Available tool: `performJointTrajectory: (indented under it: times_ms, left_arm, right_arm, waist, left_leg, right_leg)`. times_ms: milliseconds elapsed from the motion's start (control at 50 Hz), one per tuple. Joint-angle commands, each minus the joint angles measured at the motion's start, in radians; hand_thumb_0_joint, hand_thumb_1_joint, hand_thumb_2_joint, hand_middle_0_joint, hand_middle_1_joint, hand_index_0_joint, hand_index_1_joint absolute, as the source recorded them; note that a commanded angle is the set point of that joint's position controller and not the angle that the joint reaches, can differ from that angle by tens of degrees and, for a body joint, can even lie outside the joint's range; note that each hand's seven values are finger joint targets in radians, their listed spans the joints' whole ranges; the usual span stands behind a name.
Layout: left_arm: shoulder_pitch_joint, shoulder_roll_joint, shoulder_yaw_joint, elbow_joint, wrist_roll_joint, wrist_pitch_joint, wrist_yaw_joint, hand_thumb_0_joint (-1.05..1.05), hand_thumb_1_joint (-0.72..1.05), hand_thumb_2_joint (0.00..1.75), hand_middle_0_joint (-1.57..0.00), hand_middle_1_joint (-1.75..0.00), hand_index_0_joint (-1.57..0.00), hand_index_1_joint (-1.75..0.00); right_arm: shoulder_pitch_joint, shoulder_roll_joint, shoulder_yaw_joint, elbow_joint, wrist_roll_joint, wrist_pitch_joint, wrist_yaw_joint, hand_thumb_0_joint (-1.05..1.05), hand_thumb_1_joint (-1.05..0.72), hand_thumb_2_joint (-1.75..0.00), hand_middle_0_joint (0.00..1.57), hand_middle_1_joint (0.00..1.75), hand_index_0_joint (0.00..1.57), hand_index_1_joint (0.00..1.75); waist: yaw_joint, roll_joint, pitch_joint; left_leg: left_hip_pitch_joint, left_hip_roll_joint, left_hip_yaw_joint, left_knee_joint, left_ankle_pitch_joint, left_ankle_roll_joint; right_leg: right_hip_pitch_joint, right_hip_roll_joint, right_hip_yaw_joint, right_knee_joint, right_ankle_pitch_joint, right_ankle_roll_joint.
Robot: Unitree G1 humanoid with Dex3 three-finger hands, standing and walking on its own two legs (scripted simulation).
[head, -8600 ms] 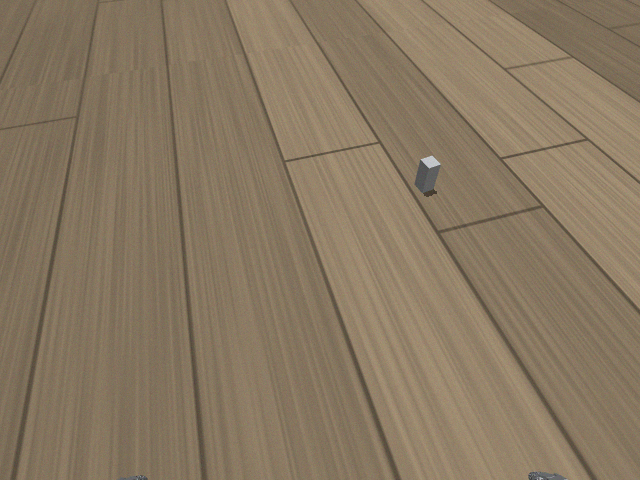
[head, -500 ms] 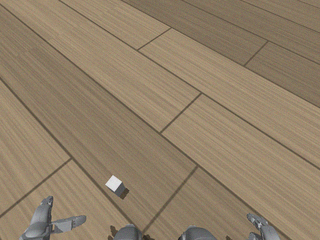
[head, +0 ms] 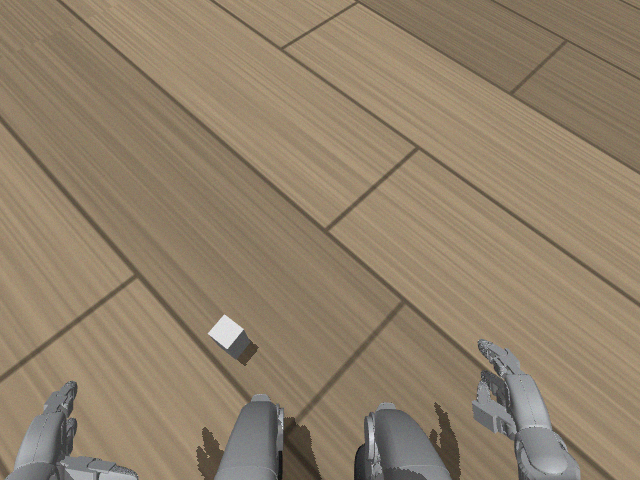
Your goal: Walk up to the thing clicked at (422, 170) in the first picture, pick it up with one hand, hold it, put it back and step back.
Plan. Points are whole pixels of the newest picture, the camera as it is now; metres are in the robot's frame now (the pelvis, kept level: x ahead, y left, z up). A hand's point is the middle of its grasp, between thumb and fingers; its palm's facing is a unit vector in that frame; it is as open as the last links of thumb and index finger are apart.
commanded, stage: go down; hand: left
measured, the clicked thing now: (230, 338) +0.40 +0.23 -0.60
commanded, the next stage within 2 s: none
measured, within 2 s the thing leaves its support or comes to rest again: neither
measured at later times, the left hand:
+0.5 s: hand (90, 394) +0.22 +0.36 -0.20, palm faces +0.23 -0.95 -0.22, open 17.5 cm
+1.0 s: hand (85, 363) +0.27 +0.41 -0.25, palm faces +0.26 -0.96 -0.12, open 17.3 cm
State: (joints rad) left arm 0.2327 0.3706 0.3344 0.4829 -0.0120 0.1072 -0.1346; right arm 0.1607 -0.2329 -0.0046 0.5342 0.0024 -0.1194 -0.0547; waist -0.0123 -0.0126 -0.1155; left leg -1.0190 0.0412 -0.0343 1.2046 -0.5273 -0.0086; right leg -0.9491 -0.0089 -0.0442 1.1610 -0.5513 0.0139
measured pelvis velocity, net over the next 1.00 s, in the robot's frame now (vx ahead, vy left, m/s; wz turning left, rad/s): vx -0.07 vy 0.00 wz -0.09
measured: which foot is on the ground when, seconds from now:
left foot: down 0.00-1.00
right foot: down 0.00-1.00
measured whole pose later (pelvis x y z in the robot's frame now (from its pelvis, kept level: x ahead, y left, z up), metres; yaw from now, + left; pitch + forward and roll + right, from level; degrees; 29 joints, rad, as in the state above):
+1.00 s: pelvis -0.07 +0.00 -0.23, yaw -5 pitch +33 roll -6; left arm -0.39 0.82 0.86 1.03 -0.20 -0.34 -0.65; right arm 0.10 -0.34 0.07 0.71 -0.05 -0.20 -0.07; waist -0.02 -0.04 -0.13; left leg -1.98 0.06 -0.12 2.06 -0.66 -0.02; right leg -1.90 0.02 -0.08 2.01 -0.70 0.00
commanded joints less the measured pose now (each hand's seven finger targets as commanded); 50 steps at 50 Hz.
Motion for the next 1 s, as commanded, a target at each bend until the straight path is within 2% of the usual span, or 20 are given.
performJointTrajectory:
  times_ms: [0,40,60,80,120,140,240,280,320,360,400,440,520,540,580,620,720,800,880,980]
  left_arm:
    - [0.064,0.240,0.130,-0.163,-0.018,-0.038,0.004,0.00,-0.55,0.03,-0.07,-0.06,-0.08,-0.06]
    - [0.078,0.207,0.114,-0.136,-0.033,-0.045,-0.016,0.00,-0.55,0.03,-0.07,-0.06,-0.08,-0.06]
    - [0.072,0.235,0.145,-0.131,-0.038,-0.055,-0.022,0.00,-0.54,0.04,-0.07,-0.06,-0.07,-0.05]
    - [0.064,0.227,0.135,-0.126,-0.040,-0.067,-0.033,0.00,-0.53,0.04,-0.07,-0.06,-0.07,-0.06]
    - [-0.017,0.275,0.172,-0.113,-0.050,-0.109,-0.053,0.00,-0.54,0.05,-0.06,-0.07,-0.07,-0.07]
    - [-0.051,0.263,0.169,-0.075,-0.061,-0.139,-0.066,0.00,-0.56,0.05,-0.07,-0.08,-0.07,-0.07]
    - [-0.162,0.366,0.284,0.018,-0.110,-0.310,-0.141,0.00,-0.61,0.02,-0.07,-0.05,-0.06,-0.05]
    - [-0.193,0.374,0.296,0.080,-0.135,-0.359,-0.186,0.00,-0.61,0.01,-0.07,-0.03,-0.07,-0.04]
    - [-0.243,0.443,0.346,0.116,-0.153,-0.400,-0.228,0.00,-0.61,0.02,-0.07,-0.05,-0.07,-0.05]
    - [-0.295,0.472,0.358,0.146,-0.166,-0.426,-0.269,0.00,-0.58,0.05,-0.06,-0.07,-0.06,-0.07]
    - [-0.330,0.526,0.396,0.140,-0.175,-0.440,-0.301,0.00,-0.59,0.04,-0.06,-0.08,-0.07,-0.07]
    - [-0.364,0.592,0.448,0.117,-0.188,-0.449,-0.326,0.00,-0.59,0.06,-0.06,-0.09,-0.07,-0.08]
    - [-0.399,0.632,0.495,0.206,-0.210,-0.450,-0.371,0.00,-0.61,0.07,-0.05,-0.09,-0.06,-0.08]
    - [-0.430,0.668,0.532,0.211,-0.218,-0.456,-0.378,0.00,-0.61,0.07,-0.05,-0.09,-0.06,-0.08]
    - [-0.481,0.657,0.521,0.263,-0.224,-0.463,-0.400,0.00,-0.61,0.07,-0.04,-0.09,-0.06,-0.08]
    - [-0.544,0.693,0.530,0.322,-0.219,-0.474,-0.420,0.00,-0.60,0.07,-0.04,-0.10,-0.06,-0.08]
    - [-0.644,0.774,0.547,0.367,-0.212,-0.499,-0.467,0.00,-0.52,0.07,-0.04,-0.10,-0.07,-0.07]
    - [-0.687,0.843,0.587,0.386,-0.217,-0.510,-0.494,0.00,-0.52,0.06,-0.04,-0.10,-0.07,-0.07]
    - [-0.698,0.868,0.608,0.387,-0.222,-0.510,-0.510,0.00,-0.53,0.08,-0.03,-0.11,-0.06,-0.08]
    - [-0.679,0.903,0.639,0.364,-0.229,-0.497,-0.515,0.00,-0.51,0.08,-0.03,-0.10,-0.06,-0.08]
  right_arm:
    - [0.035,-0.164,-0.070,-0.133,0.002,-0.061,-0.017,0.00,-0.91,-0.90,0.20,0.30,0.20,0.30]
    - [0.025,-0.160,-0.066,-0.129,0.001,-0.068,-0.014,0.00,-0.91,-0.90,0.20,0.30,0.20,0.30]
    - [0.022,-0.165,-0.067,-0.135,-0.001,-0.071,-0.014,0.00,-0.92,-0.90,0.20,0.30,0.20,0.30]
    - [0.026,-0.163,-0.068,-0.130,-0.001,-0.074,-0.013,0.00,-0.93,-0.90,0.20,0.30,0.20,0.30]
    - [0.023,-0.175,-0.068,-0.118,-0.005,-0.083,-0.011,0.00,-0.92,-0.90,0.20,0.30,0.20,0.30]
    - [0.019,-0.177,-0.064,-0.106,-0.007,-0.090,-0.009,0.00,-0.92,-0.90,0.20,0.30,0.20,0.30]
    - [0.011,-0.207,-0.069,-0.078,-0.011,-0.115,-0.002,0.00,-0.90,-0.90,0.20,0.30,0.20,0.30]
    - [0.012,-0.223,-0.067,-0.059,-0.012,-0.119,0.000,0.00,-0.90,-0.90,0.20,0.30,0.20,0.30]
    - [0.003,-0.243,-0.067,-0.041,-0.013,-0.121,0.000,0.00,-0.91,-0.90,0.20,0.30,0.20,0.30]
    - [0.007,-0.255,-0.069,-0.034,-0.014,-0.119,-0.002,0.00,-0.90,-0.90,0.20,0.30,0.20,0.30]
    - [0.019,-0.273,-0.074,-0.013,-0.012,-0.117,-0.004,0.00,-0.90,-0.90,0.20,0.30,0.20,0.30]
    - [0.032,-0.284,-0.068,-0.003,-0.017,-0.114,-0.008,0.00,-0.90,-0.90,0.20,0.30,0.20,0.30]
    - [0.031,-0.279,-0.054,0.037,-0.020,-0.114,-0.015,0.00,-0.90,-0.90,0.20,0.30,0.20,0.30]
    - [0.014,-0.285,-0.051,0.027,-0.021,-0.115,-0.018,0.00,-0.90,-0.90,0.20,0.30,0.20,0.30]
    - [0.019,-0.284,-0.044,0.051,-0.025,-0.111,-0.020,0.00,-0.89,-0.90,0.20,0.30,0.20,0.30]
    - [0.023,-0.283,-0.040,0.071,-0.025,-0.112,-0.021,0.00,-0.89,-0.90,0.20,0.30,0.20,0.30]
    - [0.016,-0.295,-0.026,0.063,-0.032,-0.115,-0.027,0.00,-0.88,-0.89,0.20,0.30,0.20,0.30]
    - [0.034,-0.315,-0.017,0.077,-0.037,-0.120,-0.031,0.00,-0.88,-0.90,0.20,0.30,0.20,0.30]
    - [0.037,-0.325,-0.009,0.104,-0.039,-0.118,-0.034,0.00,-0.88,-0.90,0.20,0.30,0.20,0.30]
    - [0.043,-0.333,-0.004,0.114,-0.042,-0.111,-0.034,0.00,-0.89,-0.90,0.20,0.30,0.20,0.30]
  waist:
    - [-0.003,0.097,-0.287]
    - [-0.005,0.110,-0.253]
    - [0.003,0.102,-0.272]
    - [-0.005,0.095,-0.283]
    - [-0.006,0.109,-0.288]
    - [-0.013,0.101,-0.279]
    - [0.015,0.106,-0.371]
    - [0.015,0.106,-0.403]
    - [0.040,0.148,-0.447]
    - [0.042,0.156,-0.480]
    - [0.063,0.185,-0.527]
    - [0.072,0.187,-0.608]
    - [0.068,0.128,-0.632]
    - [0.073,0.117,-0.645]
    - [0.057,0.122,-0.599]
    - [0.047,0.119,-0.526]
    - [0.035,0.130,-0.503]
    - [0.045,0.176,-0.574]
    - [0.064,0.207,-0.584]
    - [0.078,0.229,-0.631]
  left_leg:
    - [0.220,-0.016,0.004,-0.132,0.276,0.021]
    - [0.183,-0.018,0.003,-0.109,0.258,0.020]
    - [0.162,-0.019,0.001,-0.087,0.273,0.022]
    - [0.158,-0.018,0.001,-0.065,0.290,0.025]
    - [0.113,-0.017,-0.001,-0.013,0.311,0.027]
    - [0.080,-0.015,-0.011,0.010,0.318,0.025]
    - [-0.054,-0.019,-0.013,0.144,0.233,0.031]
    - [-0.101,-0.018,-0.029,0.184,0.203,0.028]
    - [-0.116,-0.015,-0.042,0.216,0.164,0.021]
    - [-0.147,-0.010,-0.053,0.239,0.106,0.017]
    - [-0.124,-0.003,-0.067,0.245,0.088,0.012]
    - [-0.120,-0.008,-0.057,0.291,0.165,0.014]
    - [-0.238,-0.016,-0.027,0.399,0.204,0.032]
    - [-0.258,-0.016,-0.024,0.421,0.213,0.035]
    - [-0.314,-0.013,-0.027,0.449,0.170,0.035]
    - [-0.387,-0.008,-0.039,0.454,0.051,0.032]
    - [-0.488,-0.003,-0.035,0.480,-0.092,0.030]
    - [-0.470,0.000,-0.038,0.518,-0.061,0.025]
    - [-0.462,0.006,-0.049,0.532,-0.057,0.023]
    - [-0.449,0.007,-0.050,0.572,0.036,0.022]
  right_leg:
    - [0.096,0.016,0.003,-0.110,0.248,-0.036]
    - [0.047,0.015,0.001,-0.084,0.228,-0.037]
    - [0.040,0.015,0.001,-0.063,0.240,-0.037]
    - [0.025,0.016,0.003,-0.051,0.256,-0.036]
    - [-0.042,0.014,0.006,0.008,0.261,-0.037]
    - [-0.092,0.016,0.000,0.048,0.250,-0.038]
    - [-0.232,0.013,0.016,0.183,0.178,-0.041]
    - [-0.292,0.015,0.018,0.239,0.144,-0.044]
    - [-0.371,0.017,0.015,0.297,0.095,-0.050]
    - [-0.415,0.016,0.021,0.322,0.048,-0.050]
    - [-0.456,0.018,0.019,0.349,0.033,-0.051]
    - [-0.442,0.021,0.016,0.371,0.086,-0.052]
    - [-0.441,0.027,0.025,0.404,0.117,-0.046]
    - [-0.442,0.030,0.025,0.419,0.128,-0.045]
    - [-0.498,0.031,0.020,0.450,0.093,-0.047]
    - [-0.573,0.035,0.007,0.472,-0.004,-0.050]
    - [-0.610,0.036,0.016,0.494,-0.117,-0.048]
    - [-0.639,0.041,-0.008,0.563,-0.082,-0.053]
    - [-0.697,0.046,-0.037,0.623,-0.059,-0.057]
    - [-0.711,0.047,-0.050,0.674,0.005,-0.061]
